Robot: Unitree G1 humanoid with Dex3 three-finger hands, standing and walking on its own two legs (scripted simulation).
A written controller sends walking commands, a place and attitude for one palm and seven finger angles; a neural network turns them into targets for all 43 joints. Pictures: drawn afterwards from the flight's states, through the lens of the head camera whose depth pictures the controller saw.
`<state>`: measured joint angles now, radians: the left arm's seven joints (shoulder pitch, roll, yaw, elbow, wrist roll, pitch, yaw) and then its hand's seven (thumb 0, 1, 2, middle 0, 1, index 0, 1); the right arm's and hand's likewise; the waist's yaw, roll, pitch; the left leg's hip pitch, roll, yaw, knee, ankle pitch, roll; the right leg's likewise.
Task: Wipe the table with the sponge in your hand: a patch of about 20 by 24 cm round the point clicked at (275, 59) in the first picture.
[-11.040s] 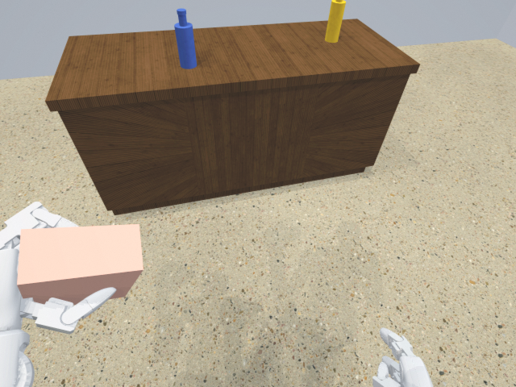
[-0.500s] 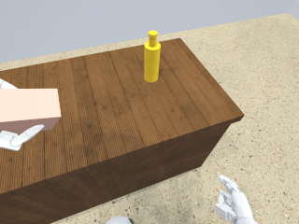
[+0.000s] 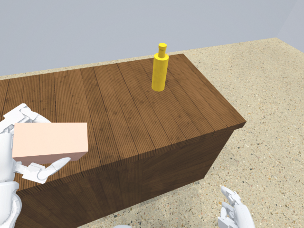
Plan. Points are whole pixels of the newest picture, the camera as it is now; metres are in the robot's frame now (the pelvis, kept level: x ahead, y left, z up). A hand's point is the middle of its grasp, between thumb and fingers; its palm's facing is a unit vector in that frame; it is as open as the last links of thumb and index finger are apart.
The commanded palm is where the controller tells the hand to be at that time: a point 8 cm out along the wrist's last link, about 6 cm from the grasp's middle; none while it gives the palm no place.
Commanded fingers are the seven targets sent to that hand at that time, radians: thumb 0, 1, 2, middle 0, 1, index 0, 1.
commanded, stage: come to a stop and stand still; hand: left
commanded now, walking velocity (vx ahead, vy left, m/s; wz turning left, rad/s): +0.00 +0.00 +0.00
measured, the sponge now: (61, 145) +0.22 +0.22 +0.16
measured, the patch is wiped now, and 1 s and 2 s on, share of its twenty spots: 0.00 0.00 0.00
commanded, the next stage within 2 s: look again from close up in 0.56 s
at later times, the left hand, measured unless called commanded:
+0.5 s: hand (19, 154) +0.19 +0.28 +0.16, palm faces +0.44 -0.81 -0.39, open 9.5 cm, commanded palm +0.13 +0.30 +0.19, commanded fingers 0.00 0.10 1.30 -1.20 -1.60 -1.20 -1.60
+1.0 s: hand (11, 160) +0.17 +0.28 +0.18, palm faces +0.42 -0.81 -0.42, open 9.5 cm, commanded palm +0.12 +0.31 +0.19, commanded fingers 0.00 0.10 1.30 -1.20 -1.60 -1.20 -1.60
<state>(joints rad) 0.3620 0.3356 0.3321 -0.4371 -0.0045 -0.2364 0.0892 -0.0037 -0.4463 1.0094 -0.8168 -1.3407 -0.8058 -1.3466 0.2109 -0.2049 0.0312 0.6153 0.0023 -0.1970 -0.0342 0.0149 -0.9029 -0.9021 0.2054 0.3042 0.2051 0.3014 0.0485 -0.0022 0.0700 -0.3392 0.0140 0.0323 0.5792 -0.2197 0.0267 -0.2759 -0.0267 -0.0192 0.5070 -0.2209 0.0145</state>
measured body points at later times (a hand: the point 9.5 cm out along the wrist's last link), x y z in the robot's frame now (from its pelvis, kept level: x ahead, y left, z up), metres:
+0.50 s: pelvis -0.03 +0.02 +0.00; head -0.02 +0.03 +0.45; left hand +0.16 +0.32 +0.18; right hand +0.15 -0.19 -0.07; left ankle +0.06 +0.09 -0.73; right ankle +0.02 -0.08 -0.72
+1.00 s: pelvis -0.03 +0.02 +0.00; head -0.02 +0.03 +0.45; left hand +0.14 +0.32 +0.20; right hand +0.15 -0.20 -0.07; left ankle -0.01 +0.14 -0.73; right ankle +0.02 -0.08 -0.73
